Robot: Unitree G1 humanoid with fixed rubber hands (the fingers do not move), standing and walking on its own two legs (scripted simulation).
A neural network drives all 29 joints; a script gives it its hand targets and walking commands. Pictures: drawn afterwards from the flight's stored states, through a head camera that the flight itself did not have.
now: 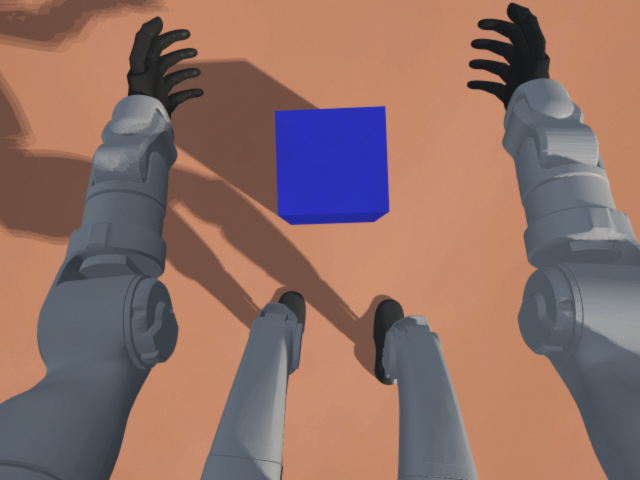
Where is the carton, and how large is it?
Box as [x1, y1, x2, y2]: [275, 106, 388, 224]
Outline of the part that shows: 384,106 275,111 277,198 279,216 291,224 374,221 388,211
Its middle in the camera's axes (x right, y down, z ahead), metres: +0.03 -0.15 +0.86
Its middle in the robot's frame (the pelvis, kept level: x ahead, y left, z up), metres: +0.51 +0.05 -0.52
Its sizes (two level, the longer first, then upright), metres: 0.210 0.200 0.250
